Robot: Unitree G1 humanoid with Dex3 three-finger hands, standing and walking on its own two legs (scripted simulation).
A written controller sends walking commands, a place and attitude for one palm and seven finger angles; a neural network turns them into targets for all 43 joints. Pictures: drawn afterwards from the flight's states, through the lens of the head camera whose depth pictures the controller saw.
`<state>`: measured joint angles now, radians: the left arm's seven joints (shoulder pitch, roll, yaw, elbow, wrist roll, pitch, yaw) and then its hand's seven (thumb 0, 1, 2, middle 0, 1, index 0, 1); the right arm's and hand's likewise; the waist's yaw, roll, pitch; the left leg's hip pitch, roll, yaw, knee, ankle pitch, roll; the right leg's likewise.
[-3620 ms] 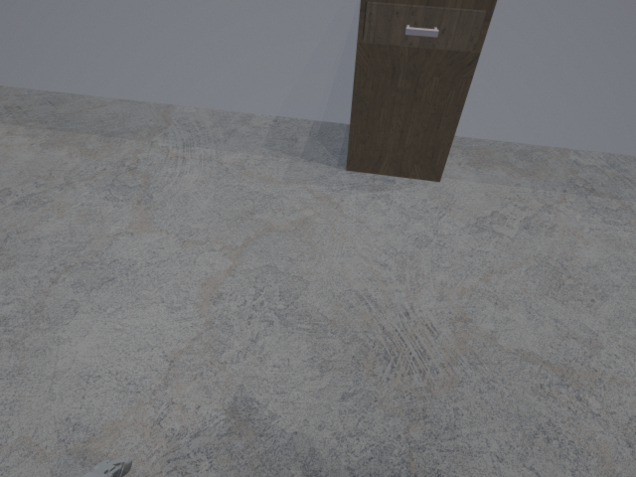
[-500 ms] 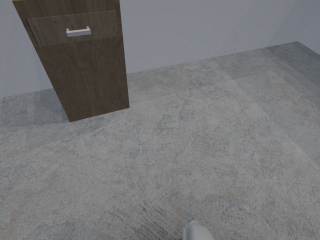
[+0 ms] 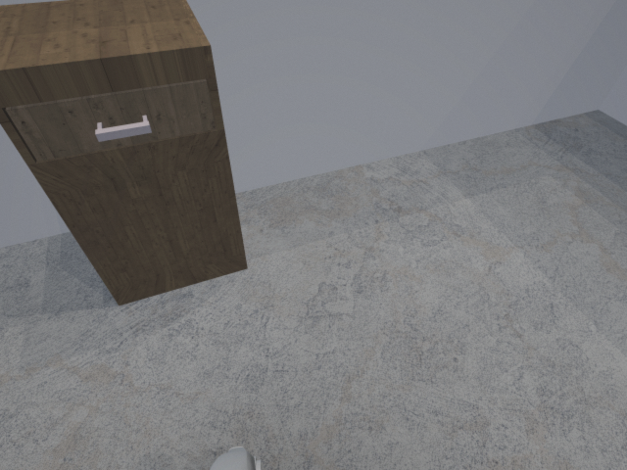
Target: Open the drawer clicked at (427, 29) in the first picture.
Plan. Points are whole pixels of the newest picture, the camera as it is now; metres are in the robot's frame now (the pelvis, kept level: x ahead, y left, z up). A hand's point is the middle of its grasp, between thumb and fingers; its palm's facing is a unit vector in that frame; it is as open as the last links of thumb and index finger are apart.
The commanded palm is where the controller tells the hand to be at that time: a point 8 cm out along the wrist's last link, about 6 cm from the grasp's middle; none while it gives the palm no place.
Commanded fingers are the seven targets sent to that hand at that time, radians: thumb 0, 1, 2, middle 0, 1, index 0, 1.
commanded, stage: walk to a spot facing it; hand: left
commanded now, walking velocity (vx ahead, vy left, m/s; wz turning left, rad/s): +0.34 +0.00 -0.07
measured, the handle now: (123, 126) +0.85 +0.51 -0.04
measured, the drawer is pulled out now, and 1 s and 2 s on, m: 0.00 0.00 0.00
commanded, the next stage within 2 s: turn to face it in 0.16 s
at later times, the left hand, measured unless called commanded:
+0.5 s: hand (203, 388) +0.28 +0.20 -0.16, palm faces -0.02 -0.98 -0.22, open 7.3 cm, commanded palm none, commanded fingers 0.00 0.90 0.90 -0.20 -0.30 -0.20 -0.30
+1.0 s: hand (166, 453) +0.19 +0.24 -0.20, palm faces +0.29 -0.94 -0.20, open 7.3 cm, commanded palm none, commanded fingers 0.00 0.90 0.90 -0.20 -0.30 -0.20 -0.30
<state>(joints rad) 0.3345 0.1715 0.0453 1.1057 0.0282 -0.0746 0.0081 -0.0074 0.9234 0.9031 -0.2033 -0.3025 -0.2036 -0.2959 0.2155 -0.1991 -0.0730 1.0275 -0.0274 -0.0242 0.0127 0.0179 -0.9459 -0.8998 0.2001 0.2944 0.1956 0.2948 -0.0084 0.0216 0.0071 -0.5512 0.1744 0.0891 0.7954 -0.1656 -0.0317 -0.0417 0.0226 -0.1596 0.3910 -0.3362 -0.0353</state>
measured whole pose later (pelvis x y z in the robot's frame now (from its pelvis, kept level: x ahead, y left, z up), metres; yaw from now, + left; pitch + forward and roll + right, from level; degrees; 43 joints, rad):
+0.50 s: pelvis +0.18 +0.01 +0.00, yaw -1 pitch -2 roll +1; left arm 0.17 0.18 0.05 1.01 0.03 -0.02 0.01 0.01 0.92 0.90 -0.20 -0.30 -0.20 -0.30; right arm 0.35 -0.12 -0.04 1.11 -0.02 -0.02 -0.01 -0.01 -0.93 -0.90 0.20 0.30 0.20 0.30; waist -0.04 -0.01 0.05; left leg -0.16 0.08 0.19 0.50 -0.30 -0.02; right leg -0.37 -0.09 -0.12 0.61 -0.19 0.05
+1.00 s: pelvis +0.20 +0.04 -0.01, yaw +14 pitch -1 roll -2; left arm 0.23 0.24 0.07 0.99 0.03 0.06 0.02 0.00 0.91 0.90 -0.21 -0.30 -0.21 -0.30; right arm 0.15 -0.21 -0.07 0.93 -0.03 0.02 0.01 0.00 -0.91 -0.90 0.20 0.29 0.20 0.29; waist 0.02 -0.06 0.07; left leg -0.33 0.06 0.13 0.68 -0.33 0.04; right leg -0.39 -0.16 -0.21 0.88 -0.49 0.06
